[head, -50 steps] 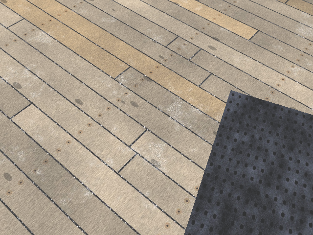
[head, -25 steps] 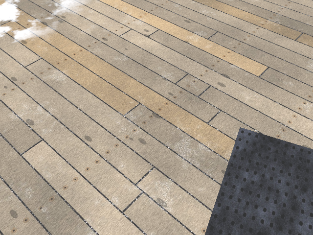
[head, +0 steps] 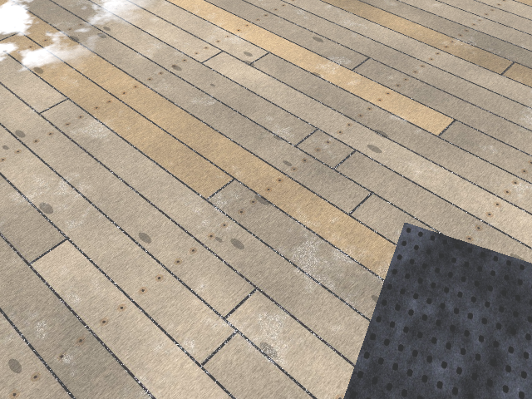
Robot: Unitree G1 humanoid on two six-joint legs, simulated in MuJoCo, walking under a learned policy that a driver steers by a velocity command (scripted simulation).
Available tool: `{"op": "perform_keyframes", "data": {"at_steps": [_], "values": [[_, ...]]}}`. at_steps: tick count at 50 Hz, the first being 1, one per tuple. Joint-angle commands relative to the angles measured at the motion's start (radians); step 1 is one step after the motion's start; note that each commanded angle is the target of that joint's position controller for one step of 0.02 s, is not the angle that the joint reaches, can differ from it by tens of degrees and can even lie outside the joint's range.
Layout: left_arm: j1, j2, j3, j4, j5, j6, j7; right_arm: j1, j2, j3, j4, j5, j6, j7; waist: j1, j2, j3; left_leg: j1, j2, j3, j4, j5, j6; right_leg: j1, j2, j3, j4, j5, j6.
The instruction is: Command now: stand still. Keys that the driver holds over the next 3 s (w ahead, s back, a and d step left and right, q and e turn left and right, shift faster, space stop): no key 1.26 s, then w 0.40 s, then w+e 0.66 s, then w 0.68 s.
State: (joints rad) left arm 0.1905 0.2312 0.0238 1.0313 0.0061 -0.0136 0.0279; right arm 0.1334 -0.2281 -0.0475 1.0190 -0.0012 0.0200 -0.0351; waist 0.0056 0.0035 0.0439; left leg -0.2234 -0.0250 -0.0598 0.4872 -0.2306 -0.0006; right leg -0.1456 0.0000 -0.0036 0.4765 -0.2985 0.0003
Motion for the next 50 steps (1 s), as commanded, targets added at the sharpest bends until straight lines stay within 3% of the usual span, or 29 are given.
{"op": "perform_keyframes", "data": {"at_steps": [1,21,50], "values": [[0.024,0.105,0.016,-0.017,0.0,-0.007,0.005,-0.009,-0.108,-0.018,-0.016,0.0,-0.009,-0.004,-0.001,-0.005,-0.032,0.066,0.043,-0.035,-0.06,0.191,0.034,-0.068,-0.036,0.032,-0.095,0.14,-0.014],[0.109,0.073,0.0,0.041,0.0,-0.009,0.01,0.031,-0.088,-0.001,0.07,0.001,-0.011,-0.007,-0.004,-0.003,-0.004,0.039,0.035,-0.022,-0.078,0.127,0.026,-0.089,-0.025,0.025,-0.111,0.084,-0.019],[0.197,0.037,-0.005,0.056,-0.005,-0.01,0.01,0.109,-0.061,0.015,0.092,0.004,-0.014,-0.014,-0.004,-0.005,0.01,0.025,0.033,-0.014,-0.072,0.141,0.019,-0.093,-0.02,0.027,-0.11,0.11,-0.027]]}}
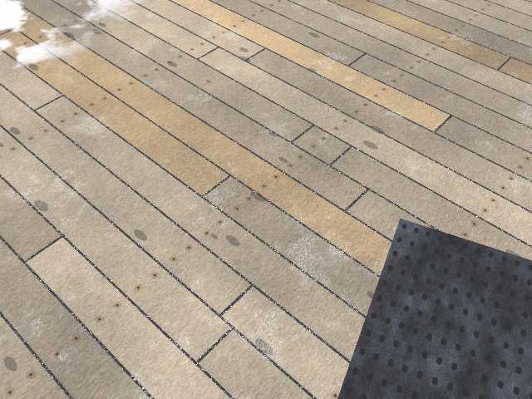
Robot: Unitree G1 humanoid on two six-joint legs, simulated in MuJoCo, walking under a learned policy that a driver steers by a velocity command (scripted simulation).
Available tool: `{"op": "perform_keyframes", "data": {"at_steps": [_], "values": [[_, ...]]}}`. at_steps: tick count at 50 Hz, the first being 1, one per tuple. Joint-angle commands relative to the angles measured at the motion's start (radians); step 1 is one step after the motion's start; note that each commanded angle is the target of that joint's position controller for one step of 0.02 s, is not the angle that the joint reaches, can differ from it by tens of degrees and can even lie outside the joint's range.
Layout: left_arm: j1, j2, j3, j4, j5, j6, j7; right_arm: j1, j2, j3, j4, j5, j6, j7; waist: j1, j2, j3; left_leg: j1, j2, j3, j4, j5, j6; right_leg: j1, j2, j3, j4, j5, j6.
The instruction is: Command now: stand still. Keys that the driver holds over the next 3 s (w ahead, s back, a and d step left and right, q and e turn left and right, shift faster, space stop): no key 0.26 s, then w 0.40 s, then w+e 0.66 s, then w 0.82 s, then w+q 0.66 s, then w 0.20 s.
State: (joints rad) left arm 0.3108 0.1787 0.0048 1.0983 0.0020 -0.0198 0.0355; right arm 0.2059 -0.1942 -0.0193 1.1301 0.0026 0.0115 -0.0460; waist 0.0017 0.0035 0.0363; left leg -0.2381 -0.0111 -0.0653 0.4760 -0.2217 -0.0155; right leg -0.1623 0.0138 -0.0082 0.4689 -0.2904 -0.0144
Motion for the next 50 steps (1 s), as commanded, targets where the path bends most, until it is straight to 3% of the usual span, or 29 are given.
{"op": "perform_keyframes", "data": {"at_steps": [1,13,14,15,16,18,19,20,21,23,24,26,27,28,29,30,31,32,33,34,36,37,40,42,45,46,48,49,50], "values": [[0.079,0.089,0.014,-0.011,0.0,-0.004,0.002,0.039,-0.094,-0.013,-0.02,0.0,-0.005,-0.003,0.0,-0.005,0.018,0.04,0.019,-0.008,-0.06,0.133,0.034,-0.077,-0.034,0.031,-0.103,0.103,-0.013],[0.098,0.079,0.016,-0.013,-0.002,-0.005,0.003,0.062,-0.087,-0.012,-0.021,0.001,-0.007,-0.006,0.0,-0.005,0.023,0.038,0.019,-0.006,-0.057,0.137,0.031,-0.076,-0.033,0.033,-0.102,0.111,-0.015],[0.117,0.069,0.014,-0.002,-0.001,-0.004,0.004,0.08,-0.072,-0.009,-0.011,0.0,-0.006,-0.006,0.0,-0.011,-0.001,0.05,0.006,0.009,-0.055,0.048,0.031,-0.067,-0.027,0.027,-0.113,0.011,-0.018],[0.124,0.083,0.02,0.001,-0.007,-0.001,0.007,0.083,-0.072,-0.01,-0.009,0.004,-0.005,-0.007,0.004,-0.026,0.014,0.025,-0.021,0.036,-0.026,-0.09,0.035,-0.079,-0.024,0.037,-0.125,-0.147,-0.032],[0.119,0.117,0.031,-0.007,-0.014,0.002,0.011,0.081,-0.079,-0.014,-0.013,0.009,-0.007,-0.008,0.008,-0.059,0.043,-0.029,-0.05,0.068,0.026,-0.248,0.041,-0.097,-0.044,0.077,-0.144,-0.326,-0.063],[0.163,0.172,0.051,-0.015,-0.026,-0.006,0.013,0.031,-0.07,-0.013,-0.047,0.009,-0.031,0.001,0.038,-0.14,0.108,-0.184,-0.051,0.103,0.179,-0.295,0.051,-0.097,-0.19,0.283,-0.259,-0.578,-0.152],[0.158,0.207,0.065,-0.022,-0.029,-0.015,0.013,0.015,-0.057,-0.01,-0.063,0.014,-0.049,0.01,0.04,-0.189,0.139,-0.235,-0.017,0.105,0.297,-0.227,0.056,-0.098,-0.296,0.409,-0.318,-0.603,-0.204],[0.147,0.207,0.069,-0.033,-0.026,-0.024,0.011,-0.003,-0.06,-0.012,-0.075,0.018,-0.066,0.018,0.039,-0.173,0.168,-0.281,0.025,0.08,0.371,-0.216,0.068,-0.109,-0.352,0.477,-0.345,-0.565,-0.234],[0.134,0.195,0.069,-0.043,-0.02,-0.033,0.007,-0.016,-0.064,-0.015,-0.087,0.023,-0.078,0.026,0.033,-0.15,0.185,-0.33,0.053,0.061,0.406,-0.258,0.079,-0.089,-0.366,0.484,-0.347,-0.499,-0.236],[0.093,0.181,0.067,-0.066,-0.032,-0.043,-0.003,-0.009,-0.067,-0.018,-0.1,0.034,-0.1,0.036,0.007,-0.129,0.169,-0.288,0.078,0.061,0.263,-0.265,0.1,-0.057,-0.322,0.381,-0.312,-0.352,-0.185],[0.068,0.183,0.068,-0.076,-0.039,-0.041,-0.006,0.025,-0.063,-0.022,-0.087,0.034,-0.108,0.039,-0.016,-0.113,0.142,-0.161,0.048,0.108,0.146,-0.203,0.102,-0.097,-0.267,0.288,-0.281,-0.289,-0.155],[0.057,0.19,0.067,-0.087,-0.043,-0.034,-0.012,0.189,-0.065,-0.041,-0.013,0.027,-0.107,0.042,-0.073,-0.084,0.075,0.155,-0.038,0.181,0.027,-0.025,0.075,-0.234,-0.172,0.169,-0.157,-0.202,-0.129],[0.023,0.171,0.059,-0.102,-0.038,-0.041,-0.014,0.294,-0.089,-0.055,0.012,0.025,-0.103,0.041,-0.121,-0.025,0.045,0.273,0.008,0.091,-0.018,-0.043,0.091,-0.305,-0.123,0.104,0.001,-0.073,-0.099],[-0.002,0.098,0.039,-0.13,-0.026,-0.054,-0.019,0.431,-0.185,-0.079,0.023,0.025,-0.104,0.033,-0.16,0.223,-0.013,0.4,0.236,-0.272,-0.187,-0.179,0.179,-0.453,-0.014,-0.039,0.381,-0.058,-0.032],[-0.004,0.057,0.032,-0.16,-0.037,-0.074,-0.017,0.489,-0.231,-0.079,0.024,0.011,-0.118,0.046,-0.151,0.323,-0.042,0.426,0.404,-0.671,-0.335,-0.326,0.307,-0.612,0.049,0.03,0.652,-0.255,-0.031],[-0.015,0.097,0.04,-0.169,-0.056,-0.089,-0.022,0.377,-0.175,-0.057,-0.002,0.005,-0.133,0.047,-0.091,0.173,0.038,0.361,0.429,-0.655,-0.326,-0.383,0.312,-0.7,-0.03,0.106,0.799,-0.21,-0.061],[-0.031,0.116,0.042,-0.172,-0.059,-0.1,-0.032,0.284,-0.126,-0.042,-0.037,0.007,-0.141,0.052,-0.06,0.101,0.08,0.318,0.379,-0.513,-0.321,-0.341,0.27,-0.729,-0.077,0.112,0.821,-0.097,-0.085],[-0.042,0.123,0.048,-0.171,-0.046,-0.108,-0.034,0.234,-0.123,-0.034,-0.057,0.005,-0.141,0.061,-0.041,0.051,0.08,0.286,0.332,-0.403,-0.327,-0.222,0.238,-0.708,-0.109,0.095,0.775,-0.009,-0.09],[-0.059,0.147,0.061,-0.173,-0.034,-0.107,-0.033,0.204,-0.107,-0.026,-0.069,0.003,-0.136,0.064,-0.024,0.04,0.082,0.261,0.291,-0.311,-0.343,-0.117,0.209,-0.685,-0.133,0.081,0.714,0.056,-0.086],[-0.055,0.147,0.066,-0.169,-0.034,-0.1,-0.039,0.209,-0.09,-0.019,-0.068,-0.002,-0.129,0.062,-0.018,0.071,0.076,0.238,0.263,-0.218,-0.348,-0.01,0.186,-0.637,-0.147,0.072,0.672,0.092,-0.076],[-0.055,0.116,0.064,-0.158,-0.032,-0.081,-0.051,0.275,-0.072,-0.013,-0.053,-0.006,-0.119,0.049,-0.028,0.076,0.061,0.256,0.204,-0.062,-0.33,0.232,0.157,-0.63,-0.139,0.032,0.646,0.14,-0.055],[-0.089,0.092,0.057,-0.175,-0.033,-0.073,-0.053,0.29,-0.104,-0.018,-0.05,-0.012,-0.117,0.043,-0.031,0.085,0.064,0.241,0.215,-0.045,-0.343,0.243,0.165,-0.64,-0.136,0.026,0.602,0.175,-0.043],[-0.245,0.069,0.042,-0.248,-0.033,-0.067,-0.056,0.275,-0.129,-0.019,-0.068,-0.021,-0.116,0.026,-0.051,0.05,0.099,0.178,0.202,0.044,-0.379,0.287,0.161,-0.618,-0.108,0.02,0.389,0.281,-0.03],[-0.322,0.063,0.032,-0.284,-0.031,-0.069,-0.065,0.285,-0.153,-0.024,-0.075,-0.014,-0.119,0.018,-0.067,0.057,0.109,0.164,0.21,0.092,-0.406,0.283,0.159,-0.565,-0.089,-0.017,0.271,0.347,-0.034],[-0.396,0.07,0.026,-0.326,-0.033,-0.069,-0.085,0.315,-0.155,-0.026,-0.07,-0.002,-0.117,0.018,-0.072,0.056,0.127,0.234,0.24,0.146,-0.389,0.357,0.151,-0.539,-0.073,-0.04,0.176,0.357,-0.064],[-0.411,0.077,0.028,-0.339,-0.033,-0.072,-0.093,0.314,-0.152,-0.027,-0.072,-0.001,-0.112,0.017,-0.064,0.049,0.125,0.278,0.248,0.169,-0.358,0.449,0.142,-0.536,-0.06,-0.051,0.151,0.337,-0.081],[-0.387,0.105,0.041,-0.354,-0.031,-0.076,-0.105,0.289,-0.184,-0.035,-0.091,-0.005,-0.102,0.013,-0.022,0.083,0.063,0.353,0.264,0.202,-0.232,0.824,0.125,-0.444,-0.006,-0.102,0.147,0.26,-0.119],[-0.327,0.133,0.056,-0.348,-0.032,-0.075,-0.109,0.274,-0.201,-0.04,-0.103,-0.009,-0.092,0.007,0.02,0.112,0.007,0.385,0.268,0.217,-0.117,1.02,0.112,-0.367,0.03,-0.125,0.161,0.213,-0.139],[-0.195,0.177,0.08,-0.318,-0.036,-0.073,-0.11,0.254,-0.216,-0.045,-0.118,-0.016,-0.08,0.003,0.088,0.141,-0.077,0.373,0.262,0.231,0.064,1.133,0.099,-0.211,0.069,-0.138,0.157,0.187,-0.161]]}}
Over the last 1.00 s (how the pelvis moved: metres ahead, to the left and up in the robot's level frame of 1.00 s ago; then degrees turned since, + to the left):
0.00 -0.01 0.00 0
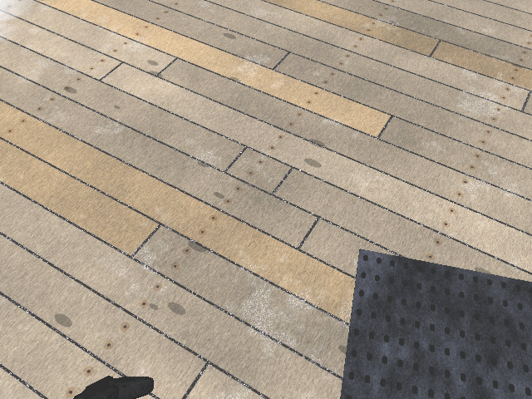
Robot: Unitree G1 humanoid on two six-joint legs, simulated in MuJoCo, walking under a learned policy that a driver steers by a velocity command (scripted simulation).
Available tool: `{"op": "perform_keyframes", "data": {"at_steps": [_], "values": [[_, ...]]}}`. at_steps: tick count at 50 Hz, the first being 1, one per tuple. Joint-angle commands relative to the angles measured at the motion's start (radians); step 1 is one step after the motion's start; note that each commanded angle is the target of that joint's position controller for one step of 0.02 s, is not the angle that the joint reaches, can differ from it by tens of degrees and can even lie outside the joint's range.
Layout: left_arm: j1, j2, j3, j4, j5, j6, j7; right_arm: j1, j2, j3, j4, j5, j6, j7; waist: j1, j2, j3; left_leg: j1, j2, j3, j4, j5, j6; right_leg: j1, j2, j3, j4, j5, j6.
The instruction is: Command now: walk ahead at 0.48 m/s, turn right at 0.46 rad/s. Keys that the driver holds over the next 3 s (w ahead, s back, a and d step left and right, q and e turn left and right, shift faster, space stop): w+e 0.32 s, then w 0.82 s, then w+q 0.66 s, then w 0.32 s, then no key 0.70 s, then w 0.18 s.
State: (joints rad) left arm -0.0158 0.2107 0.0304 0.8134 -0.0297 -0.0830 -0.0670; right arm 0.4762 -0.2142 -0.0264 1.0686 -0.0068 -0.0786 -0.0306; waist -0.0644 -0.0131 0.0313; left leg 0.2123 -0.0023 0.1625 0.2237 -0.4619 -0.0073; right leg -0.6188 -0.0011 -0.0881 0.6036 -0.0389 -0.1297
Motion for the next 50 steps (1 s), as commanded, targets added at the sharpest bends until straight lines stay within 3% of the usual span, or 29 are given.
{"op": "perform_keyframes", "data": {"at_steps": [1,2,3,4,5,6,7,8,9,13,16,20,23,24,25,26,27,28,29,30,32,33,36,39,42,45,48,49,50], "values": [[0.287,0.204,0.086,0.004,-0.005,-0.002,-0.001,-0.044,-0.206,-0.037,-0.08,-0.004,0.013,-0.012,0.238,0.145,-0.156,-0.207,0.223,0.012,0.551,1.299,0.061,0.501,0.086,-0.01,-0.037,-0.025,-0.083],[0.427,0.293,0.11,0.026,0.004,0.014,0.023,-0.031,-0.163,-0.021,-0.117,-0.023,-0.003,-0.006,0.25,-0.031,-0.278,-0.492,0.143,0.013,0.901,0.78,0.029,0.813,-0.126,0.326,-0.042,-0.07,-0.15],[0.415,0.321,0.107,0.008,0.02,0.009,0.022,0.065,-0.025,0.02,-0.151,-0.005,-0.046,0.023,0.145,-0.245,-0.433,-0.861,-0.075,-0.166,1.239,-0.084,-0.009,1.085,-0.372,0.953,-0.238,-0.258,-0.367],[0.409,0.231,0.089,0.02,0.024,0.006,0.028,-0.071,-0.136,-0.009,-0.176,0.032,-0.088,0.035,0.198,-0.125,-0.371,-0.969,-0.015,-0.316,1.297,-0.044,0.035,1.047,-0.313,0.907,-0.314,-0.293,-0.288],[0.343,0.188,0.077,0.009,0.018,-0.003,0.031,-0.158,-0.17,-0.019,-0.217,0.056,-0.103,0.037,0.173,-0.082,-0.219,-1.015,0.034,-0.293,1.24,0.045,0.057,0.898,-0.279,0.73,-0.326,-0.227,-0.233],[0.255,0.169,0.068,-0.016,0.014,-0.012,0.025,-0.19,-0.172,-0.024,-0.221,0.042,-0.106,0.026,0.118,0.06,-0.138,-0.958,0.076,-0.281,1.152,0.108,0.058,0.713,-0.234,0.616,-0.349,-0.108,-0.202],[0.197,0.153,0.061,-0.037,0.021,-0.016,0.023,-0.186,-0.176,-0.037,-0.221,0.025,-0.096,0.015,0.073,0.093,-0.091,-0.891,0.103,-0.271,1.084,0.138,0.047,0.569,-0.204,0.535,-0.368,-0.014,-0.19],[0.174,0.154,0.059,-0.049,0.031,-0.017,0.025,-0.161,-0.169,-0.04,-0.23,0.016,-0.08,0.014,0.038,0.065,-0.079,-0.824,0.121,-0.279,1.053,0.136,0.033,0.476,-0.185,0.498,-0.386,0.049,-0.199],[0.167,0.152,0.058,-0.05,0.025,-0.016,0.027,-0.148,-0.156,-0.043,-0.24,0.01,-0.065,0.013,0.018,0.048,-0.064,-0.8,0.135,-0.273,0.994,0.134,0.018,0.416,-0.17,0.467,-0.403,0.052,-0.198],[0.237,0.205,0.071,-0.047,0.018,-0.013,0.059,-0.293,-0.129,-0.038,-0.314,-0.015,-0.039,0.002,0.044,-0.017,-0.004,-0.793,0.119,-0.213,0.705,0.316,-0.046,0.263,-0.106,0.341,-0.428,0.102,-0.177],[0.308,0.211,0.075,-0.041,0.006,-0.001,0.07,-0.435,-0.103,-0.028,-0.356,-0.009,-0.046,0.007,0.109,-0.035,-0.012,-0.727,0.053,-0.196,0.427,0.535,-0.044,0.266,-0.049,0.307,-0.389,0.018,-0.109],[0.383,0.191,0.067,-0.013,0.001,0.005,0.074,-0.503,-0.127,-0.028,-0.388,0.011,-0.058,0.03,0.149,-0.071,-0.036,-0.712,0.038,-0.213,0.299,0.589,-0.026,0.409,-0.115,0.375,-0.324,-0.054,-0.092],[0.395,0.198,0.067,-0.009,0.013,0.014,0.078,-0.496,-0.167,-0.04,-0.404,0.01,-0.074,0.045,0.125,-0.096,-0.036,-0.698,0.03,-0.21,0.249,0.448,0.022,0.531,-0.169,0.442,-0.24,0.011,-0.073],[0.384,0.199,0.066,-0.012,0.016,0.017,0.078,-0.445,-0.176,-0.045,-0.394,0.009,-0.078,0.044,0.093,-0.109,-0.049,-0.628,0.019,-0.193,0.219,0.425,0.045,0.539,-0.161,0.444,-0.197,0.08,-0.059],[0.376,0.177,0.057,-0.02,0.019,0.017,0.076,-0.345,-0.209,-0.061,-0.369,0.001,-0.082,0.04,0.046,-0.096,-0.112,-0.478,0.025,-0.192,0.203,0.425,0.082,0.53,-0.111,0.41,-0.084,0.205,-0.034],[0.361,0.142,0.04,-0.042,0.032,0.014,0.072,-0.178,-0.259,-0.076,-0.351,-0.01,-0.083,0.034,-0.031,-0.028,-0.249,-0.226,0.166,-0.33,0.239,0.446,0.155,0.416,-0.054,0.343,0.175,0.128,0.0],[0.508,0.079,0.021,-0.041,0.002,-0.002,0.067,-0.037,-0.343,-0.106,-0.299,-0.013,-0.068,0.037,-0.005,0.274,-0.388,0.147,0.368,-0.744,0.185,0.252,0.325,0.044,0.095,0.221,0.526,-0.239,0.078],[0.495,0.141,0.026,-0.033,-0.007,-0.011,0.068,-0.021,-0.255,-0.086,-0.293,0.011,-0.061,0.047,-0.021,0.269,-0.35,0.154,0.405,-0.926,0.08,0.05,0.319,-0.118,0.071,0.273,0.649,-0.524,0.078],[0.388,0.209,0.044,-0.049,-0.016,-0.012,0.067,-0.087,-0.19,-0.067,-0.306,0.019,-0.056,0.046,-0.028,0.154,-0.192,0.029,0.372,-0.802,0.067,-0.003,0.267,-0.185,0.021,0.282,0.7,-0.449,0.07],[0.318,0.199,0.041,-0.067,-0.004,-0.011,0.068,-0.158,-0.175,-0.057,-0.324,0.013,-0.048,0.046,-0.005,0.066,-0.115,-0.104,0.331,-0.678,0.047,0.085,0.239,-0.166,-0.026,0.233,0.678,-0.368,0.072],[0.268,0.172,0.044,-0.081,0.03,-0.01,0.067,-0.201,-0.142,-0.043,-0.324,0.0,-0.048,0.056,0.03,0.055,-0.022,-0.299,0.248,-0.511,0.002,0.369,0.214,-0.083,-0.089,0.198,0.554,-0.287,0.077],[0.305,0.146,0.042,-0.082,0.021,-0.005,0.065,-0.217,-0.15,-0.044,-0.319,-0.002,-0.045,0.057,0.064,0.107,-0.044,-0.315,0.235,-0.485,-0.02,0.364,0.225,-0.056,-0.097,0.181,0.52,-0.265,0.087],[0.274,0.113,0.03,-0.093,0.021,0.005,0.067,-0.195,-0.174,-0.051,-0.3,0.01,-0.05,0.052,0.062,0.101,-0.031,-0.359,0.221,-0.397,-0.073,0.472,0.253,-0.059,-0.116,0.151,0.403,-0.206,0.116],[0.186,0.094,0.023,-0.119,0.029,0.0,0.067,-0.159,-0.198,-0.058,-0.281,0.015,-0.037,0.04,0.038,0.071,-0.031,-0.334,0.197,-0.317,-0.091,0.512,0.23,-0.061,-0.11,0.133,0.217,-0.032,0.126],[0.083,0.088,0.016,-0.144,0.02,-0.01,0.054,-0.116,-0.21,-0.06,-0.258,0.026,-0.026,0.036,-0.001,0.087,0.0,-0.348,0.177,-0.252,-0.079,0.507,0.207,0.009,-0.08,0.099,0.038,0.083,0.13],[0.001,0.097,0.018,-0.178,0.01,-0.015,0.041,-0.055,-0.214,-0.06,-0.227,0.031,-0.014,0.035,-0.023,0.093,0.018,-0.278,0.216,-0.271,-0.053,0.491,0.197,0.01,-0.06,0.096,-0.036,0.084,0.113],[-0.004,0.126,0.027,-0.196,0.009,-0.023,0.027,-0.064,-0.236,-0.067,-0.217,0.033,0.001,0.028,0.008,0.106,0.015,-0.199,0.26,-0.29,0.003,0.556,0.174,0.047,-0.047,0.098,-0.087,-0.012,0.073],[0.029,0.143,0.035,-0.189,0.013,-0.025,0.026,-0.073,-0.238,-0.067,-0.218,0.033,0.007,0.026,0.035,0.108,-0.009,-0.18,0.249,-0.271,0.058,0.679,0.161,0.111,-0.022,0.073,-0.11,-0.041,0.057],[0.13,0.167,0.051,-0.162,0.017,-0.025,0.03,-0.088,-0.243,-0.066,-0.219,0.033,0.011,0.025,0.094,0.11,-0.068,-0.201,0.221,-0.242,0.177,0.82,0.139,0.267,0.002,0.052,-0.139,-0.031,0.032]]}}
Over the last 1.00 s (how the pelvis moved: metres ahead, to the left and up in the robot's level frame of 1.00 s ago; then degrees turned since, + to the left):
0.27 0.02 -0.03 -8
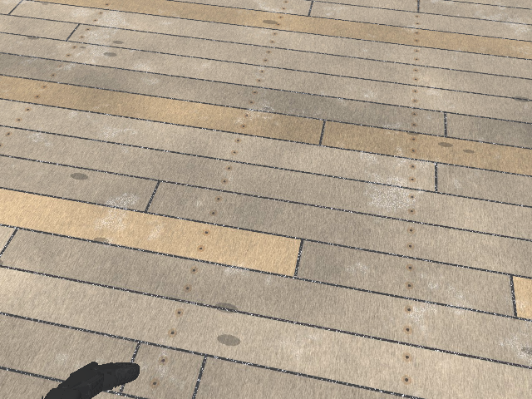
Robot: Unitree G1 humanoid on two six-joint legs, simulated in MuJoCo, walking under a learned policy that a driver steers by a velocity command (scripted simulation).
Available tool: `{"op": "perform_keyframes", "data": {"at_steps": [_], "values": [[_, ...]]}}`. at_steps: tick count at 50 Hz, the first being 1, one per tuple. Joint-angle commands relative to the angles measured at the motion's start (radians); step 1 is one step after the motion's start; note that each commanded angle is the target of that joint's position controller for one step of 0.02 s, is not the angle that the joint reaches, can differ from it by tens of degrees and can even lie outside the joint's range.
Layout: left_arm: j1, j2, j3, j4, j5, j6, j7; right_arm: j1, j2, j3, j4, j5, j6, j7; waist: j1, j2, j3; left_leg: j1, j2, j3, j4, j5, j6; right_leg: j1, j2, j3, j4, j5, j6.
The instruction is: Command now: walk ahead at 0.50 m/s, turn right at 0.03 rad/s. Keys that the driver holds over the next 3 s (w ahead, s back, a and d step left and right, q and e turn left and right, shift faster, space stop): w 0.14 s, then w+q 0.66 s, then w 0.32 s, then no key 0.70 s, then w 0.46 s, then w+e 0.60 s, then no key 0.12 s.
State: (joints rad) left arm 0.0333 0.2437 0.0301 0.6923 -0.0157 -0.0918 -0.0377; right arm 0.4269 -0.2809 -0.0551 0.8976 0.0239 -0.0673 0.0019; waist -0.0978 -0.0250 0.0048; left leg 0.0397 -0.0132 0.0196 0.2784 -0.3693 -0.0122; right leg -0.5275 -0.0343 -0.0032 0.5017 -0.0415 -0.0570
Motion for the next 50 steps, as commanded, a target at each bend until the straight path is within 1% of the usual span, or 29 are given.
{"op": "perform_keyframes", "data": {"at_steps": [1,2,3,4,5,6,7,8,10,12,18,21,24,26,27,28,29,30,31,32,33,34,35,36,38,39,42,45,50], "values": [[0.247,0.19,0.077,0.004,0.008,-0.015,0.011,-0.047,-0.15,-0.025,-0.061,-0.007,0.001,-0.011,0.2,0.093,-0.155,-0.127,0.18,-0.054,0.324,0.726,0.113,0.424,-0.004,0.003,-0.014,0.003,-0.078],[0.396,0.29,0.1,0.022,0.031,-0.01,0.019,0.019,-0.066,0.004,-0.096,-0.022,-0.013,-0.009,0.213,-0.087,-0.321,-0.479,0.069,0.011,0.708,0.403,0.048,0.824,-0.259,0.354,0.005,-0.019,-0.203],[0.439,0.275,0.097,0.044,0.01,-0.001,0.015,0.065,-0.025,0.02,-0.084,-0.014,-0.034,-0.004,0.203,-0.267,-0.42,-0.715,-0.032,-0.072,0.943,-0.193,0.025,0.954,-0.376,0.712,-0.145,-0.175,-0.297],[0.396,0.206,0.073,0.038,0.003,0.002,0.014,-0.006,-0.13,-0.008,-0.097,0.01,-0.049,0.003,0.212,-0.171,-0.291,-0.825,0.032,-0.134,1.035,-0.178,0.039,0.863,-0.342,0.646,-0.179,-0.272,-0.252],[0.327,0.175,0.061,0.027,0.002,0.003,0.016,-0.092,-0.144,-0.011,-0.122,0.019,-0.054,0.005,0.193,-0.114,-0.173,-0.844,0.079,-0.103,1.019,-0.09,0.05,0.722,-0.303,0.504,-0.196,-0.238,-0.214],[0.274,0.149,0.051,0.025,0.012,0.002,0.008,-0.159,-0.131,-0.012,-0.124,-0.012,-0.051,0.001,0.175,-0.025,-0.072,-0.775,0.116,-0.082,0.938,-0.031,0.056,0.55,-0.233,0.354,-0.211,-0.024,-0.162],[0.224,0.144,0.05,0.019,0.022,-0.001,0.007,-0.127,-0.116,-0.016,-0.136,-0.013,-0.042,0.0,0.116,-0.09,-0.076,-0.743,0.139,-0.085,0.895,0.027,0.045,0.478,-0.235,0.343,-0.251,-0.038,-0.193],[0.19,0.127,0.048,0.017,0.022,-0.006,0.004,-0.103,-0.106,-0.014,-0.118,-0.007,-0.027,0.0,0.095,-0.079,-0.057,-0.681,0.161,-0.093,0.873,0.051,0.036,0.398,-0.217,0.313,-0.297,-0.059,-0.194],[0.18,0.122,0.049,0.033,0.021,-0.021,0.006,-0.084,-0.067,-0.009,-0.104,0.002,0.001,-0.001,0.074,-0.064,-0.033,-0.654,0.162,-0.089,0.843,0.1,0.021,0.332,-0.199,0.221,-0.353,-0.045,-0.194],[0.205,0.147,0.059,0.057,0.026,-0.029,0.015,-0.137,-0.062,-0.009,-0.126,-0.007,0.009,-0.005,0.082,-0.038,0.009,-0.715,0.165,-0.112,0.768,0.187,0.007,0.329,-0.211,0.156,-0.381,0.024,-0.196],[0.251,0.172,0.064,0.103,0.021,-0.025,0.035,-0.303,-0.037,-0.003,-0.178,-0.007,-0.005,0.018,0.143,-0.006,0.039,-0.719,0.119,-0.075,0.456,0.473,0.022,0.418,-0.18,-0.035,-0.393,0.102,-0.127],[0.301,0.177,0.067,0.135,0.013,-0.011,0.04,-0.39,-0.033,0.002,-0.223,-0.004,-0.004,0.034,0.181,0.0,0.071,-0.759,0.105,-0.048,0.376,0.46,0.041,0.521,-0.206,-0.074,-0.372,0.124,-0.113],[0.312,0.194,0.074,0.152,0.003,0.013,0.045,-0.435,-0.041,-0.001,-0.273,-0.004,-0.001,0.053,0.179,-0.016,0.08,-0.78,0.088,-0.009,0.336,0.339,0.072,0.626,-0.245,-0.096,-0.299,0.239,-0.09],[0.286,0.226,0.083,0.143,-0.001,0.028,0.054,-0.392,-0.064,-0.014,-0.288,-0.005,0.003,0.061,0.138,-0.051,0.029,-0.671,0.037,0.051,0.331,0.232,0.106,0.651,-0.248,-0.129,-0.178,0.546,-0.066],[0.276,0.239,0.086,0.139,0.0,0.037,0.061,-0.314,-0.092,-0.03,-0.278,-0.006,0.005,0.061,0.091,-0.067,-0.027,-0.556,-0.004,0.081,0.329,0.198,0.128,0.645,-0.238,-0.15,-0.055,0.709,-0.05],[0.263,0.235,0.083,0.131,0.0,0.045,0.068,-0.162,-0.137,-0.059,-0.241,-0.003,0.007,0.055,0.008,-0.048,-0.108,-0.342,-0.052,0.095,0.271,0.246,0.161,0.581,-0.198,-0.185,0.145,0.748,-0.02],[0.276,0.209,0.069,0.109,0.014,0.038,0.073,0.004,-0.223,-0.093,-0.21,-0.004,0.016,0.035,-0.059,0.049,-0.212,-0.021,0.064,-0.109,0.254,0.271,0.225,0.336,-0.159,-0.19,0.446,0.479,0.023],[0.358,0.062,0.019,0.057,0.033,0.005,0.055,-0.023,-0.319,-0.108,-0.23,0.006,0.013,0.028,0.039,0.326,-0.32,0.34,0.333,-0.704,0.136,0.152,0.443,-0.133,0.075,-0.122,0.856,-0.414,0.095],[0.295,0.155,0.035,0.055,0.007,-0.042,0.033,0.015,-0.236,-0.08,-0.241,-0.003,0.009,0.028,-0.02,0.2,-0.418,0.397,0.36,-0.842,0.034,0.07,0.441,-0.252,0.057,0.112,0.939,-0.505,0.068],[0.195,0.188,0.044,0.024,-0.029,-0.06,0.023,-0.007,-0.18,-0.066,-0.236,-0.015,0.004,0.027,-0.033,0.15,-0.282,0.309,0.317,-0.67,0.042,0.134,0.381,-0.307,0.011,0.11,0.924,-0.442,0.044],[0.168,0.167,0.037,0.011,-0.018,-0.066,0.027,-0.069,-0.162,-0.06,-0.242,-0.014,-0.001,0.027,0.016,0.041,-0.174,0.145,0.272,-0.544,0.038,0.242,0.343,-0.283,-0.034,0.102,0.814,-0.365,0.037],[0.149,0.17,0.044,0.017,0.012,-0.06,0.037,-0.131,-0.126,-0.049,-0.257,-0.014,-0.001,0.025,0.049,0.005,-0.122,0.017,0.238,-0.46,0.019,0.335,0.317,-0.222,-0.066,0.092,0.72,-0.326,0.042],[0.169,0.173,0.049,0.012,0.02,-0.05,0.037,-0.166,-0.128,-0.046,-0.274,-0.024,-0.001,0.021,0.086,0.047,-0.091,-0.087,0.223,-0.427,0.004,0.445,0.328,-0.153,-0.077,0.093,0.685,-0.312,0.053],[0.189,0.171,0.052,0.011,0.025,-0.036,0.037,-0.186,-0.127,-0.047,-0.283,-0.025,0.0,0.019,0.108,0.051,-0.084,-0.147,0.21,-0.415,-0.02,0.453,0.333,-0.115,-0.081,0.095,0.644,-0.306,0.066],[0.18,0.138,0.05,0.014,0.035,-0.012,0.043,-0.185,-0.116,-0.045,-0.281,-0.014,-0.004,0.012,0.118,0.015,-0.06,-0.219,0.158,-0.337,-0.054,0.464,0.303,-0.094,-0.076,0.069,0.577,-0.244,0.082],[0.177,0.123,0.043,-0.001,0.032,-0.005,0.044,-0.175,-0.164,-0.056,-0.278,-0.017,-0.006,0.006,0.128,0.082,-0.05,-0.257,0.182,-0.332,-0.059,0.507,0.328,-0.097,-0.068,0.063,0.513,-0.215,0.103],[0.065,0.103,0.031,-0.018,0.03,-0.009,0.039,-0.145,-0.152,-0.055,-0.262,-0.01,0.001,-0.009,0.08,0.073,-0.019,-0.304,0.114,-0.236,-0.057,0.43,0.268,-0.049,-0.043,0.046,0.264,-0.003,0.124],[-0.027,0.09,0.023,-0.037,0.019,-0.021,0.022,-0.081,-0.151,-0.052,-0.23,-0.007,0.001,-0.01,0.026,0.1,-0.016,-0.286,0.123,-0.24,-0.046,0.352,0.238,0.014,-0.01,0.035,0.107,0.168,0.113],[-0.066,0.141,0.04,-0.068,0.011,-0.037,0.006,-0.042,-0.156,-0.052,-0.197,-0.007,0.008,-0.009,0.025,0.126,0.012,-0.124,0.202,-0.336,0.044,0.342,0.217,-0.005,0.002,0.048,0.0,0.034,0.05]]}}
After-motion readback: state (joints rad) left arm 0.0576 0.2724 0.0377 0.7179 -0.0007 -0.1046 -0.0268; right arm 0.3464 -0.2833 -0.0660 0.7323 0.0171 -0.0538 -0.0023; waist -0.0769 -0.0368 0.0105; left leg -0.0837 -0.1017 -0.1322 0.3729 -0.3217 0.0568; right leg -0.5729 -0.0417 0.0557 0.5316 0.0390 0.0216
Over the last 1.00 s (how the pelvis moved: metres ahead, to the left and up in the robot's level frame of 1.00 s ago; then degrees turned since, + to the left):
0.57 -0.08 0.02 -17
